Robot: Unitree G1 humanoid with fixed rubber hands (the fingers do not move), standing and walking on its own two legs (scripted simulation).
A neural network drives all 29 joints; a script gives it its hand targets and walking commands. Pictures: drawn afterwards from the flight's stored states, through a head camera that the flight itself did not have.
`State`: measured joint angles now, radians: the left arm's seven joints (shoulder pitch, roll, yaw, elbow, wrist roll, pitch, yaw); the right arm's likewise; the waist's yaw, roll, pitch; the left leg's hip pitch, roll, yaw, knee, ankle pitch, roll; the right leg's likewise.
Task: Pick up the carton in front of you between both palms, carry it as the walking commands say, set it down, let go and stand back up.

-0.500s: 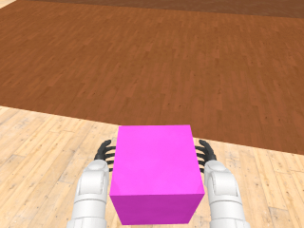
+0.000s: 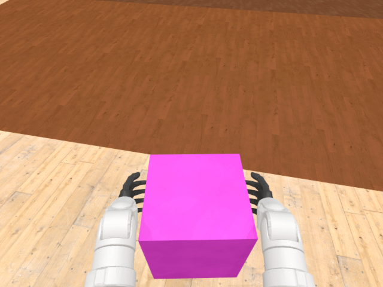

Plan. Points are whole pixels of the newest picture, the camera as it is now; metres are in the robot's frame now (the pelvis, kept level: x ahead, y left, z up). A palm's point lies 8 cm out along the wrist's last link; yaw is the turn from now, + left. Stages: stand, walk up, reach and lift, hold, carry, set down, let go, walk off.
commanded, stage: hold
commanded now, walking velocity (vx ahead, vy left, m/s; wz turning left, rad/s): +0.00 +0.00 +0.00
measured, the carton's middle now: (195, 218) +0.30 +0.00 -0.03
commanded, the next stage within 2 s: carry in 0.70 s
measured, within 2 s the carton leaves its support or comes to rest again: neither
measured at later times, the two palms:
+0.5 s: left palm (127, 205) +0.29 +0.15 +0.05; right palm (264, 205) +0.29 -0.15 +0.05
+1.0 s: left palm (140, 182) +0.33 +0.12 +0.07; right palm (273, 185) +0.33 -0.18 +0.07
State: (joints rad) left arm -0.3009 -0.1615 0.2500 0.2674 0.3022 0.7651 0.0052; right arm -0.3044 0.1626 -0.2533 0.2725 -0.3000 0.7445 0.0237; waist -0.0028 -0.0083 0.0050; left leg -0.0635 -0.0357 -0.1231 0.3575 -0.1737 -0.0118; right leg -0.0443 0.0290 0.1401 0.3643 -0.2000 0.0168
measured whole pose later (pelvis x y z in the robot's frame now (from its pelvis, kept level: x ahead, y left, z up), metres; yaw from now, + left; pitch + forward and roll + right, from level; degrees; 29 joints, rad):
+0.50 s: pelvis +0.01 +0.00 +0.00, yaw +0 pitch -7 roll +0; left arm -0.27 -0.15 0.22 0.24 0.29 0.78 0.01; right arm -0.27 0.15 -0.22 0.24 -0.29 0.76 0.02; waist 0.00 -0.01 0.00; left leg -0.05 -0.03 -0.13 0.34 -0.17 -0.01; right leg -0.03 0.03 0.13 0.34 -0.20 0.01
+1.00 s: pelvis +0.05 -0.02 +0.00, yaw +1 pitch +4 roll +1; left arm -0.20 -0.14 0.11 -0.05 0.15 0.98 0.08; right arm -0.18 0.10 -0.14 -0.09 -0.13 0.98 -0.05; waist 0.00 -0.01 -0.15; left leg -0.36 0.03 0.06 0.66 -0.44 -0.01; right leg -0.20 -0.03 -0.02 0.43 -0.29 -0.01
